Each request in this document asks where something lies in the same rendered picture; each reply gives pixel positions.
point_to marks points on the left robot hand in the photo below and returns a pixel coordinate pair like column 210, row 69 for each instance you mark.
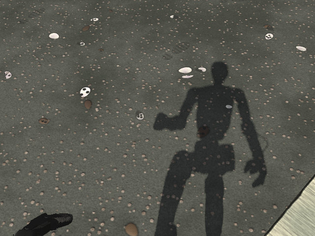
column 44, row 223

